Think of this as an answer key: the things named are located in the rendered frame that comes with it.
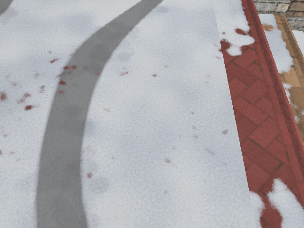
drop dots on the stairs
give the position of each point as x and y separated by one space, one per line
287 47

